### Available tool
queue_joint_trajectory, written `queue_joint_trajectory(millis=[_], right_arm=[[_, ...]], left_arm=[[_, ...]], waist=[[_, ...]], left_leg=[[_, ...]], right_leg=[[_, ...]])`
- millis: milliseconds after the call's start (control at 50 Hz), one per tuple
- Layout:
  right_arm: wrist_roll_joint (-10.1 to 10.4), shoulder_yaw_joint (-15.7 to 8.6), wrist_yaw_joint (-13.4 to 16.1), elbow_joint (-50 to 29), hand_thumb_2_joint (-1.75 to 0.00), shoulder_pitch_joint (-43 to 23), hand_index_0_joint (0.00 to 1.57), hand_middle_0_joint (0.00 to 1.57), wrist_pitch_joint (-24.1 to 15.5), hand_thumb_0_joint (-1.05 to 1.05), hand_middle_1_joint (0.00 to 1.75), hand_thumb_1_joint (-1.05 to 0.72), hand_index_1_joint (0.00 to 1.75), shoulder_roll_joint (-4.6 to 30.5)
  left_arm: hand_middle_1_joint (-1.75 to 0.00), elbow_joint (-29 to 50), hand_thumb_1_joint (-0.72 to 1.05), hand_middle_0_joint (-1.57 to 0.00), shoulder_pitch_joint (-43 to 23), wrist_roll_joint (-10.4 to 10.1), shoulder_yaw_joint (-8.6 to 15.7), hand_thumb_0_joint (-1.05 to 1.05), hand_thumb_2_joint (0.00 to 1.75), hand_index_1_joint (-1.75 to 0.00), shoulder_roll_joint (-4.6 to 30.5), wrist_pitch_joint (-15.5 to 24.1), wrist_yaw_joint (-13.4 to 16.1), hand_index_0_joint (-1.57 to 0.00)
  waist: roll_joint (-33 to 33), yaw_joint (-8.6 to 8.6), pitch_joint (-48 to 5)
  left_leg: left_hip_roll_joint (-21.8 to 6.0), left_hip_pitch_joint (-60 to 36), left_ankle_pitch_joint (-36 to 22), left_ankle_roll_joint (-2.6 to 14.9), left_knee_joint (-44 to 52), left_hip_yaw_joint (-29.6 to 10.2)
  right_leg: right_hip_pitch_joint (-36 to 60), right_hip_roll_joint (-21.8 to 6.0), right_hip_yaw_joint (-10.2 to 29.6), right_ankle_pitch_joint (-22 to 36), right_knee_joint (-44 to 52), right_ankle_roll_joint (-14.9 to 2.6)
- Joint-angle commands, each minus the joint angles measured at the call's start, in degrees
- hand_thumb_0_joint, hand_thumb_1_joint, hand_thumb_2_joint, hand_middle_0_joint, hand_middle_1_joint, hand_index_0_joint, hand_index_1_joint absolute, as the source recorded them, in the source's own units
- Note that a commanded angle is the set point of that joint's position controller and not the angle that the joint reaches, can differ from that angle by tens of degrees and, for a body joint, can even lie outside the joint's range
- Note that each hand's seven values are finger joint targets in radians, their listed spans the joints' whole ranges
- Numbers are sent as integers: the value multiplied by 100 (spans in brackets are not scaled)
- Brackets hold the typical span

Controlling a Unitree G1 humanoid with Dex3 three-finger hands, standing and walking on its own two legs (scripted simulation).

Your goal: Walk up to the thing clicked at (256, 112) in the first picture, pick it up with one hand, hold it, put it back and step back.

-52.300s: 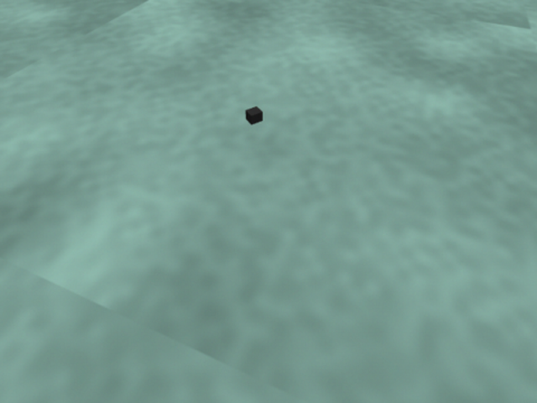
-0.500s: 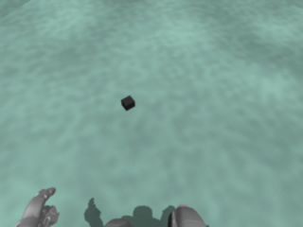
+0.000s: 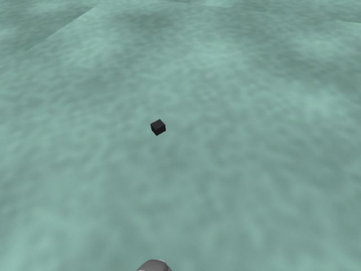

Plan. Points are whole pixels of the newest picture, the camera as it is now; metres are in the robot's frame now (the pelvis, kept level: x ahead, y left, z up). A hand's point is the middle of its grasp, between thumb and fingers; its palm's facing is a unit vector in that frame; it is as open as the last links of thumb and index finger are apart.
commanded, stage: step back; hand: left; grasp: from above
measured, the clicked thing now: (158, 127) +1.11 +0.28 -0.73
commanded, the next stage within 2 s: stand in 0.94 s
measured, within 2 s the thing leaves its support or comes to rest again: neither
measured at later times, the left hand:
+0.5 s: hand out of the picture +0.06 +0.26 -0.14, palm faces +0.07 -0.92 -0.38, open 7.4 cm
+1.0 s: hand out of the picture +0.12 +0.28 -0.14, palm faces +0.04 -0.94 -0.35, open 7.4 cm
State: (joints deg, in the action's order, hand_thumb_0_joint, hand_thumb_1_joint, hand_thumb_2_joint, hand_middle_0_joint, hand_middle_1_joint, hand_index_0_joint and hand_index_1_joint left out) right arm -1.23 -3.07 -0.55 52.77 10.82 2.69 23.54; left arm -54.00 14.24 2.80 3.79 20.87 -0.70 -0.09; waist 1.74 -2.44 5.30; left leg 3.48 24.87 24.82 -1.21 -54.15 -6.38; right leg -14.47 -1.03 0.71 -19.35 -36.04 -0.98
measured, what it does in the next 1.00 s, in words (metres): steps on the spot: left foot, then right foot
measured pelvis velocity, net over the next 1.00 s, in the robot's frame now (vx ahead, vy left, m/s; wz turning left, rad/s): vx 0.04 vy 0.01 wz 0.03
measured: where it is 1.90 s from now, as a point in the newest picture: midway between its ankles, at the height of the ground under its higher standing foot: outside the picture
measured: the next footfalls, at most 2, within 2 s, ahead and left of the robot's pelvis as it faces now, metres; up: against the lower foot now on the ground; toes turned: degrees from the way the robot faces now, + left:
left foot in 0.10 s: +0.04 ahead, +0.14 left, +0.00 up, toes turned +0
right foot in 0.36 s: +0.06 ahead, -0.12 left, +0.00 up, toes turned +0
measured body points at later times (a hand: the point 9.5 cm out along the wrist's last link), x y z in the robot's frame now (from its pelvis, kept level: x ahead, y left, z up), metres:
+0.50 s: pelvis +0.00 -0.01 +0.00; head +0.01 -0.02 +0.45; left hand +0.06 +0.31 -0.11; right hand +0.08 -0.32 -0.13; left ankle +0.02 +0.13 -0.70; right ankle +0.02 -0.12 -0.73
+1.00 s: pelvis +0.04 +0.01 +0.01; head +0.06 +0.02 +0.46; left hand +0.12 +0.32 -0.12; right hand +0.19 -0.27 -0.11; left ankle +0.08 +0.14 -0.73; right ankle +0.02 -0.12 -0.73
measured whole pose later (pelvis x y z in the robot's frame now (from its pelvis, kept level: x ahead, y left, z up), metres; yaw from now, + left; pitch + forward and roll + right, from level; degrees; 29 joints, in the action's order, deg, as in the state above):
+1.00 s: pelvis +0.04 +0.01 +0.01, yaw +2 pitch -2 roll -1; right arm -0.4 -0.3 -0.9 61.9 0.9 -0.7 18.5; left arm -62.0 5.8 0.2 0.9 21.0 1.0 0.1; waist -0.2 -1.2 4.6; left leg -1.8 14.1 11.1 -0.5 -27.5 0.7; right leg -7.2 -1.2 -1.3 -16.2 -25.8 1.2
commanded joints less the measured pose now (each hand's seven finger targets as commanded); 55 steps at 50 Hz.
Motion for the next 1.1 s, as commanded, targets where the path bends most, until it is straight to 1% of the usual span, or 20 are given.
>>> queue_joint_trajectory(millis=[0, 60, 80, 100, 120, 200, 260, 320, 340, 360, 380, 400, 500, 580, 620, 640, 660, 780, 900, 1080], right_arm=[[-92, -272, -20, -377, -90, -399, 20, 20, -315, 0, 30, -90, 30, 922], [-67, -332, 8, -70, -90, 47, 20, 20, -459, 0, 30, -90, 30, 858], [-98, -402, 46, 8, -90, 301, 20, 20, -509, 0, 30, -90, 30, 972], [-127, -455, 71, 21, -90, 359, 20, 20, -524, 0, 30, -90, 30, 1493], [-93, -539, 43, -41, -90, 359, 20, 20, -525, 0, 30, -90, 30, 1831], [-110, -410, 64, -79, -90, -93, 20, 20, -590, 0, 30, -90, 30, 1402], [-151, -418, 27, -110, -90, -37, 20, 20, -512, 0, 30, -90, 30, 1323], [-56, -319, 11, -192, -90, -259, 20, 20, -380, 0, 30, -90, 30, 1044], [-46, -236, 28, -245, -90, -187, 20, 20, -356, 0, 30, -90, 30, 790], [-34, -166, 49, -387, -90, -391, 20, 20, -374, 0, 30, -90, 30, 518], [-77, -255, 120, -295, -90, -376, 20, 20, -371, 0, 30, -90, 30, 849], [-53, -293, 114, -165, -90, -31, 20, 20, -411, 0, 30, -90, 30, 1039], [-31, -211, 31, 110, -90, 153, 20, 20, -461, 0, 30, -90, 30, 753], [-37, -195, 80, 265, -90, 70, 20, 20, -468, 0, 30, -90, 30, 623], [-73, -251, 139, 272, -90, 19, 20, 20, -492, 0, 30, -90, 30, 962], [-38, -257, 131, 164, -90, -352, 20, 20, -486, 0, 30, -90, 30, 1219], [-22, -274, 115, 196, -90, -465, 20, 20, -466, 0, 30, -90, 30, 1332], [24, -83, 100, 408, -90, -896, 20, 20, -431, 0, 30, -90, 30, 877], [35, -52, 91, 629, -90, -1125, 20, 20, -430, 0, 30, -90, 30, 815], [96, 6, 57, 793, -90, -1151, 20, 20, -483, 0, 30, -90, 30, 818]], left_arm=[[-30, 513, 90, -20, -435, 35, 463, 0, 90, -30, 1754, 253, 52, -20], [-30, 491, 90, -20, -371, -27, 277, 0, 90, -30, 1510, 142, -5, -20], [-30, 476, 90, -20, -263, -52, 177, 0, 90, -30, 1230, 129, -6, -20], [-30, 543, 90, -20, -630, -172, 100, 0, 90, -30, 959, 138, -25, -20], [-30, 504, 90, -20, -921, -124, 283, 0, 90, -30, 1503, 133, 24, -20], [-30, 268, 90, -20, -372, -162, 242, 0, 90, -30, 1368, 200, -77, -20], [-30, 185, 90, -20, -397, -130, 269, 0, 90, -30, 1234, 222, -125, -20], [-30, -64, 90, -20, 31, -79, 295, 0, 90, -30, 1172, 301, -47, -20], [-30, -125, 90, -20, 243, -28, 370, 0, 90, -30, 1346, 325, 4, -20], [-30, -79, 90, -20, 402, 25, 481, 0, 90, -30, 1851, 361, 55, -20], [-30, 70, 90, -20, 11, 22, 531, 0, 90, -30, 2135, 380, 47, -20], [-30, 221, 90, -20, -307, -51, 521, 0, 90, -30, 1995, 407, 51, -20], [-30, 204, 90, -20, -668, -94, 318, 0, 90, -30, 1557, 462, 45, -20], [-30, 197, 90, -20, -769, -209, 160, 0, 90, -30, 1458, 330, 61, -20], [-30, 235, 90, -20, -647, -254, 29, 0, 90, -30, 1148, 275, 61, -20], [-30, 178, 90, -20, -603, -326, 29, 0, 90, -30, 1156, 214, 69, -20], [-30, 81, 90, -20, -634, -303, 49, 0, 90, -30, 1174, 181, 91, -20], [-30, -289, 90, -20, -647, -221, 59, 0, 90, -30, 1382, 309, 80, -20], [-30, -406, 90, -20, -846, -227, 33, 0, 90, -30, 1297, 317, 107, -20], [-30, -703, 90, -20, -1086, -258, -139, 0, 90, -30, 1143, 321, 59, -20]], waist=[[-1302, -139, -83], [-870, 136, -341], [-331, 258, -575], [871, 417, -580], [523, 525, -210], [782, 181, -9], [935, 308, -130], [428, -53, -276], [-173, -166, -347], [-1297, -337, -285], [-999, -238, 74], [-590, -48, 200], [-931, 112, -244], [-871, 247, -495], [-168, 217, -812], [273, 116, -895], [488, 125, -850], [164, 134, -767], [-70, 150, -1043], [-164, 235, -912]], left_leg=[[-295, -17, 463, -13, 1434, 364], [-67, -1720, -505, 177, 3355, 685], [-540, -2567, -477, 310, 3480, -177], [-1844, -2274, 1373, 946, 4094, -2449], [-2344, -1257, 2243, 1552, 4374, -2943], [-1659, -1103, 1054, 1150, 4004, -1411], [-1508, -769, 824, 1069, 3851, -1071], [-1104, 112, 910, 676, 2922, -423], [-817, 701, 924, 465, 2168, -182], [20, 1592, 910, 230, 706, 235], [-244, 1142, 825, 169, 100, -88], [-417, 1004, 499, 168, 20, -220], [-547, -277, -95, 123, 1169, 299], [-355, -1396, -1615, 183, 2682, 815], [-1111, -1875, -2605, 449, 2764, -125], [-1621, -1285, -2043, 865, 2972, -784], [-1854, -897, -1685, 1069, 3191, -995], [-1092, -1113, -1950, 352, 2784, 12], [-1143, -1599, -2810, 407, 2817, 211], [-1161, -2025, -3026, 274, 3419, 159]], right_leg=[[133, -1336, 1618, -2039, 1773, -923], [-305, -889, 811, -643, 890, -617], [-977, -634, 492, -252, 74, -393], [-1831, 99, -146, -1030, -803, -14], [-1456, -124, 238, -1414, -1485, -23], [-1129, -241, 165, -720, -1170, -56], [-415, -6, -140, -708, -420, 7], [1111, 283, -361, 99, 996, -89], [1667, -61, 353, -304, 1318, -172], [1604, -1356, 2632, -2179, 2359, -681], [530, -2241, 3356, -2923, 2640, -1191], [416, -2182, 3130, -2456, 2446, -1332], [121, -1339, 1024, 945, 1633, -851], [-33, -966, 370, 2594, 652, -485], [-385, -624, 243, 1812, 383, -154], [-114, -162, 32, 233, 119, -30], [305, -73, -52, -352, 83, -40], [511, -555, 461, 1126, 1156, -199], [720, -576, 311, 1971, 1285, -86], [953, -641, 275, 1889, 1860, 68]])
